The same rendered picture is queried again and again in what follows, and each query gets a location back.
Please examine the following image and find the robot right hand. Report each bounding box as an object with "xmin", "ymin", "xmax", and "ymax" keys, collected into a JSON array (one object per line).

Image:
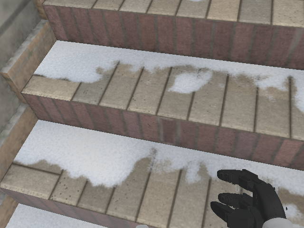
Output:
[{"xmin": 210, "ymin": 169, "xmax": 288, "ymax": 228}]

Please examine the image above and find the right robot forearm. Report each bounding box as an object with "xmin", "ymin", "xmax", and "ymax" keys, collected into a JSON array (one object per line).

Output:
[{"xmin": 262, "ymin": 218, "xmax": 294, "ymax": 228}]

